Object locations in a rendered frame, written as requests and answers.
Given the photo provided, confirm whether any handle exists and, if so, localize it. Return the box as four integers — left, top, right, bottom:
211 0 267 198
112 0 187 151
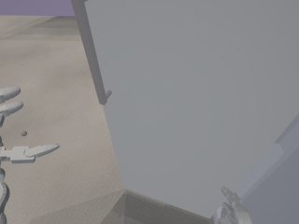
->
71 0 112 105

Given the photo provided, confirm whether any right robot hand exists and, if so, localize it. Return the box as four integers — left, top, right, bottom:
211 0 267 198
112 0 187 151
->
218 187 253 224

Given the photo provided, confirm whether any fridge door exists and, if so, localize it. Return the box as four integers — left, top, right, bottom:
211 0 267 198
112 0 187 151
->
84 0 299 219

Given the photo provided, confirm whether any robot left forearm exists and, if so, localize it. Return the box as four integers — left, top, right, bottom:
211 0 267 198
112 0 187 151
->
0 167 10 224

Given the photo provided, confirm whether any left robot hand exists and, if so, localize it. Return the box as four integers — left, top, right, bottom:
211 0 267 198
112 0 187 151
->
0 86 60 166

